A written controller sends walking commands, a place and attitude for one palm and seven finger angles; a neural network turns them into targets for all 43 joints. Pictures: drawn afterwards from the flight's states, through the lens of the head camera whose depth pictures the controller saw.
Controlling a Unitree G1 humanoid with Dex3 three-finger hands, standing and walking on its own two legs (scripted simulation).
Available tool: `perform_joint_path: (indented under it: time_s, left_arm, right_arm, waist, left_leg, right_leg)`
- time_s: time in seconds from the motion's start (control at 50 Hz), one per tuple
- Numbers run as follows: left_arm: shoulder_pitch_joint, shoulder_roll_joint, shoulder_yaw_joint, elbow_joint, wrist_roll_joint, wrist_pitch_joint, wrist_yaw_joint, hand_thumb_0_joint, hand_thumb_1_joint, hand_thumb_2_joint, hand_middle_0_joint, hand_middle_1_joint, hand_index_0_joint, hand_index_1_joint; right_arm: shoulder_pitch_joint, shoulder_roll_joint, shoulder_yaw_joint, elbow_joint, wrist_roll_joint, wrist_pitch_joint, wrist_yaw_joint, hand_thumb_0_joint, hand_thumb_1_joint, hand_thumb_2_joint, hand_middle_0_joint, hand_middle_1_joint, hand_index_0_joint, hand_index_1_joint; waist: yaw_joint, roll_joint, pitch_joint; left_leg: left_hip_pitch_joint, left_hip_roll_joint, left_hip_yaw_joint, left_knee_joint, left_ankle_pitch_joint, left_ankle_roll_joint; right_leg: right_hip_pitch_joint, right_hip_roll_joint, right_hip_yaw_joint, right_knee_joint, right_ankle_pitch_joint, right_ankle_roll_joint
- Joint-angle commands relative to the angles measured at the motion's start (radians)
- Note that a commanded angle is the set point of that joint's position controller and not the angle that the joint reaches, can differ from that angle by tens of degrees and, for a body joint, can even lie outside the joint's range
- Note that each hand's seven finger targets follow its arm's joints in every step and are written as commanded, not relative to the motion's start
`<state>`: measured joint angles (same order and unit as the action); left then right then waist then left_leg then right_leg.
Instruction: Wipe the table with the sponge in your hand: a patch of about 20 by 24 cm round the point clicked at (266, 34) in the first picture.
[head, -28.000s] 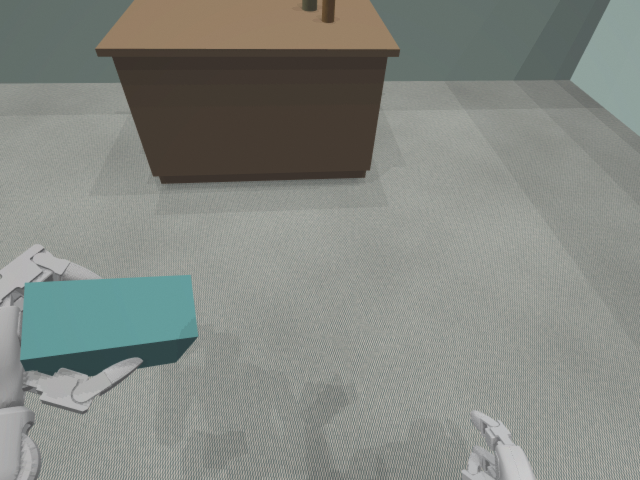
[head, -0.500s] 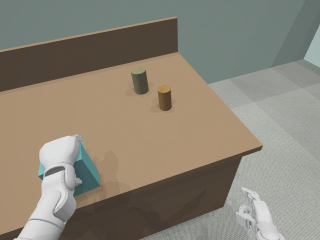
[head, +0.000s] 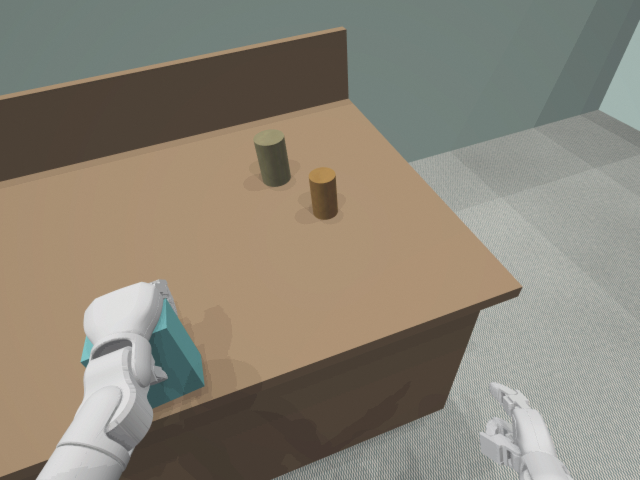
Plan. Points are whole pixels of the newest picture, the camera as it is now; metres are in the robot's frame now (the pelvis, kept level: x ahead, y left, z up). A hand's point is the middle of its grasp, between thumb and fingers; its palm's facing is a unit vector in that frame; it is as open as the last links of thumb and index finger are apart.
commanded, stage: move the sponge above the wiping area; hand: left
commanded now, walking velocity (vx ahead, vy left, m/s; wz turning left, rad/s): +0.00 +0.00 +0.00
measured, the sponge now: (155, 367) +0.25 +0.28 -0.02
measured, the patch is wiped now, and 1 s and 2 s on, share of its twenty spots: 0.00 0.00 0.00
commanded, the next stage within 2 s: lower the sponge onto the table in 1.92 s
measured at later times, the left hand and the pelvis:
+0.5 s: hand (158, 340) +0.27 +0.26 +0.03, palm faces -0.12 -0.15 -0.98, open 10.1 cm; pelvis +0.00 +0.01 +0.00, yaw +0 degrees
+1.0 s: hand (157, 326) +0.28 +0.26 +0.05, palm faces +0.02 -0.09 -1.00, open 10.1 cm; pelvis +0.00 +0.02 +0.00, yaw +0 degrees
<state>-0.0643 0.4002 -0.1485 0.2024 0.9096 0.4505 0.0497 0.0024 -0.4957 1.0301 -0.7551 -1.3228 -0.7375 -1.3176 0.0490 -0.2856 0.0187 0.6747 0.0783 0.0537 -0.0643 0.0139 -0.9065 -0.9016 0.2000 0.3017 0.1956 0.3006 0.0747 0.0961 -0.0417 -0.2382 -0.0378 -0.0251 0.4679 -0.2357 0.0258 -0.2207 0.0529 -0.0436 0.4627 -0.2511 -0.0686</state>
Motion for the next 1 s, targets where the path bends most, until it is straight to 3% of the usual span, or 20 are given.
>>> perform_joint_path:
  time_s: [0.0, 0.08, 0.1, 0.14, 0.18, 0.2, 0.28, 0.3, 0.38, 0.42, 0.48, 0.54, 0.58, 0.64, 0.7, 0.74, 0.8, 0.88, 0.92, 0.98]
  left_arm:
    - [-0.348, 0.218, 0.112, -0.342, 0.076, -0.156, 0.079, 0.000, 0.100, 1.300, -1.200, -1.600, -1.200, -1.600]
    - [-0.377, 0.300, 0.220, -0.312, 0.124, -0.150, 0.179, 0.000, 0.100, 1.300, -1.200, -1.600, -1.200, -1.600]
    - [-0.366, 0.241, 0.180, -0.299, 0.114, -0.129, 0.194, 0.000, 0.100, 1.300, -1.200, -1.600, -1.200, -1.600]
    - [-0.329, 0.223, 0.181, -0.230, 0.078, -0.070, 0.209, 0.000, 0.100, 1.300, -1.200, -1.600, -1.200, -1.600]
    - [-0.287, 0.241, 0.200, -0.178, 0.054, -0.002, 0.195, 0.000, 0.100, 1.300, -1.200, -1.600, -1.200, -1.600]
    - [-0.245, 0.177, 0.138, -0.172, 0.033, 0.030, 0.175, 0.000, 0.100, 1.300, -1.200, -1.600, -1.200, -1.600]
    - [-0.213, 0.097, 0.017, -0.146, 0.029, 0.111, 0.063, 0.000, 0.100, 1.300, -1.200, -1.600, -1.200, -1.600]
    - [-0.220, 0.069, -0.023, -0.161, 0.022, 0.108, 0.036, 0.000, 0.100, 1.300, -1.200, -1.600, -1.200, -1.600]
    - [-0.353, 0.193, 0.052, -0.252, 0.064, -0.002, 0.000, 0.000, 0.100, 1.300, -1.200, -1.600, -1.200, -1.600]
    - [-0.375, 0.238, 0.113, -0.317, 0.087, -0.095, 0.033, 0.000, 0.100, 1.300, -1.200, -1.600, -1.200, -1.600]
    - [-0.404, 0.317, 0.210, -0.379, 0.131, -0.168, 0.122, 0.000, 0.100, 1.300, -1.200, -1.600, -1.200, -1.600]
    - [-0.386, 0.229, 0.176, -0.288, 0.129, -0.129, 0.193, 0.000, 0.100, 1.300, -1.200, -1.600, -1.200, -1.600]
    - [-0.328, 0.245, 0.210, -0.221, 0.090, -0.057, 0.207, 0.000, 0.100, 1.300, -1.200, -1.600, -1.200, -1.600]
    - [-0.240, 0.148, 0.116, -0.129, 0.023, 0.050, 0.163, 0.000, 0.100, 1.300, -1.200, -1.600, -1.200, -1.600]
    - [-0.191, 0.087, 0.021, -0.133, 0.010, 0.118, 0.073, 0.000, 0.100, 1.300, -1.200, -1.600, -1.200, -1.600]
    - [-0.223, 0.080, -0.023, -0.181, 0.025, 0.104, 0.018, 0.000, 0.100, 1.300, -1.200, -1.600, -1.200, -1.600]
    - [-0.306, 0.138, 0.011, -0.293, 0.049, -0.001, -0.006, 0.000, 0.100, 1.300, -1.200, -1.600, -1.200, -1.600]
    - [-0.407, 0.275, 0.151, -0.422, 0.120, -0.160, 0.091, 0.000, 0.100, 1.300, -1.200, -1.600, -1.200, -1.600]
    - [-0.354, 0.258, 0.182, -0.391, 0.144, -0.170, 0.164, 0.000, 0.100, 1.300, -1.200, -1.600, -1.200, -1.600]
    - [-0.326, 0.238, 0.204, -0.285, 0.108, -0.086, 0.216, 0.000, 0.100, 1.300, -1.200, -1.600, -1.200, -1.600]
  right_arm:
    - [-0.172, -0.065, -0.035, -0.168, -0.026, -0.091, -0.016, 0.000, -0.900, -0.900, 0.200, 0.300, 0.200, 0.300]
    - [-0.182, -0.073, -0.042, -0.134, -0.030, -0.091, -0.013, 0.000, -0.900, -0.900, 0.200, 0.300, 0.200, 0.300]
    - [-0.185, -0.064, -0.042, -0.141, -0.024, -0.091, -0.008, 0.000, -0.900, -0.900, 0.200, 0.300, 0.200, 0.300]
    - [-0.208, -0.068, -0.039, -0.132, -0.015, -0.083, -0.003, 0.000, -0.900, -0.900, 0.200, 0.300, 0.200, 0.300]
    - [-0.241, -0.082, -0.033, -0.130, -0.008, -0.070, 0.002, 0.000, -0.900, -0.900, 0.200, 0.300, 0.200, 0.300]
    - [-0.244, -0.077, -0.032, -0.146, -0.004, -0.065, 0.005, 0.000, -0.900, -0.900, 0.200, 0.300, 0.200, 0.300]
    - [-0.267, -0.089, -0.020, -0.164, 0.009, -0.036, 0.014, 0.000, -0.900, -0.900, 0.200, 0.300, 0.200, 0.300]
    - [-0.252, -0.087, -0.019, -0.178, 0.009, -0.034, 0.012, 0.000, -0.900, -0.900, 0.200, 0.300, 0.200, 0.300]
    - [-0.215, -0.088, -0.017, -0.181, -0.010, -0.040, -0.005, 0.000, -0.900, -0.900, 0.200, 0.300, 0.200, 0.300]
    - [-0.194, -0.071, -0.022, -0.179, -0.023, -0.061, -0.013, 0.000, -0.900, -0.900, 0.200, 0.300, 0.200, 0.300]
    - [-0.181, -0.067, -0.030, -0.158, -0.041, -0.075, -0.020, 0.000, -0.900, -0.900, 0.200, 0.300, 0.200, 0.300]
    - [-0.184, -0.058, -0.033, -0.139, -0.030, -0.081, -0.009, 0.000, -0.900, -0.900, 0.200, 0.300, 0.200, 0.300]
    - [-0.216, -0.073, -0.032, -0.130, -0.021, -0.068, 0.001, 0.000, -0.900, -0.900, 0.200, 0.300, 0.200, 0.300]
    - [-0.243, -0.081, -0.029, -0.138, -0.002, -0.056, 0.008, 0.000, -0.900, -0.900, 0.200, 0.300, 0.200, 0.300]
    - [-0.254, -0.093, -0.023, -0.167, 0.008, -0.033, 0.014, 0.000, -0.900, -0.900, 0.200, 0.300, 0.200, 0.300]
    - [-0.244, -0.095, -0.021, -0.182, 0.008, -0.029, 0.014, 0.000, -0.900, -0.900, 0.200, 0.300, 0.200, 0.300]
    - [-0.206, -0.085, -0.020, -0.193, -0.008, -0.045, 0.005, 0.000, -0.900, -0.900, 0.200, 0.300, 0.200, 0.300]
    - [-0.169, -0.070, -0.032, -0.167, -0.041, -0.076, -0.013, 0.000, -0.900, -0.900, 0.200, 0.300, 0.200, 0.300]
    - [-0.168, -0.059, -0.036, -0.156, -0.044, -0.087, -0.011, 0.000, -0.900, -0.900, 0.200, 0.300, 0.200, 0.300]
    - [-0.201, -0.070, -0.037, -0.132, -0.028, -0.072, 0.005, 0.000, -0.900, -0.900, 0.200, 0.300, 0.200, 0.300]
  waist:
    - [0.006, -0.038, -0.255]
    - [0.039, 0.032, -0.254]
    - [0.034, 0.024, -0.256]
    - [0.038, -0.018, -0.241]
    - [0.051, -0.069, -0.236]
    - [0.042, -0.081, -0.237]
    - [0.006, -0.110, -0.161]
    - [-0.004, -0.118, -0.152]
    - [-0.010, -0.104, -0.215]
    - [0.010, -0.075, -0.289]
    - [0.039, 0.049, -0.309]
    - [0.032, 0.057, -0.248]
    - [0.051, 0.008, -0.232]
    - [0.033, -0.123, -0.199]
    - [0.012, -0.131, -0.181]
    - [-0.007, -0.128, -0.184]
    - [-0.013, -0.088, -0.239]
    - [0.024, 0.034, -0.305]
    - [0.041, 0.051, -0.301]
    - [0.049, 0.007, -0.239]
  left_leg:
    - [0.122, -0.009, -0.050, -0.014, 0.226, 0.041]
    - [0.119, -0.006, -0.057, -0.031, 0.244, 0.017]
    - [0.110, -0.001, -0.046, -0.033, 0.250, 0.015]
    - [0.088, 0.001, -0.034, -0.044, 0.243, 0.009]
    - [0.071, -0.006, -0.033, -0.052, 0.238, 0.006]
    - [0.062, -0.003, -0.022, -0.056, 0.238, 0.008]
    - [0.056, -0.005, -0.039, -0.056, 0.218, 0.014]
    - [0.057, -0.005, -0.037, -0.051, 0.202, 0.023]
    - [0.091, -0.006, -0.050, -0.034, 0.183, 0.037]
    - [0.123, -0.008, -0.052, -0.022, 0.218, 0.040]
    - [0.148, -0.001, -0.075, -0.027, 0.263, 0.021]
    - [0.122, 0.011, -0.066, -0.040, 0.275, -0.003]
    - [0.100, 0.007, -0.061, -0.057, 0.265, -0.008]
    - [0.056, 0.006, -0.035, -0.064, 0.230, 0.001]
    - [0.050, 0.000, -0.039, -0.062, 0.221, 0.011]
    - [0.064, -0.001, -0.048, -0.049, 0.224, 0.024]
    - [0.108, 0.003, -0.062, -0.032, 0.223, 0.039]
    - [0.169, 0.016, -0.095, -0.027, 0.271, 0.023]
    - [0.163, 0.019, -0.096, -0.028, 0.321, 0.001]
    - [0.125, 0.021, -0.083, -0.052, 0.292, -0.018]
  right_leg:
    - [0.057, -0.032, 0.102, -0.056, 0.253, 0.005]
    - [0.050, -0.023, 0.121, -0.051, 0.236, -0.018]
    - [0.055, -0.029, 0.095, -0.043, 0.236, -0.012]
    - [0.077, -0.033, 0.090, -0.055, 0.246, -0.006]
    - [0.106, -0.035, 0.105, -0.063, 0.262, -0.003]
    - [0.123, -0.042, 0.085, -0.061, 0.271, 0.006]
    - [0.071, -0.043, 0.081, -0.074, 0.257, 0.009]
    - [0.066, -0.044, 0.070, -0.075, 0.245, 0.014]
    - [0.060, -0.036, 0.089, -0.073, 0.213, 0.010]
    - [0.087, -0.034, 0.088, -0.055, 0.238, 0.007]
    - [0.075, -0.017, 0.111, -0.042, 0.240, -0.016]
    - [0.037, -0.020, 0.076, -0.044, 0.215, -0.020]
    - [0.064, -0.021, 0.085, -0.061, 0.222, -0.020]
    - [0.096, -0.037, 0.067, -0.074, 0.246, 0.006]
    - [0.100, -0.044, 0.061, -0.073, 0.257, 0.011]
    - [0.083, -0.044, 0.062, -0.070, 0.261, 0.012]
    - [0.072, -0.039, 0.059, -0.061, 0.234, 0.009]
    - [0.055, -0.016, 0.087, -0.037, 0.225, -0.011]
    - [0.052, -0.012, 0.076, -0.028, 0.231, -0.020]
    - [0.044, -0.012, 0.081, -0.051, 0.220, -0.023]
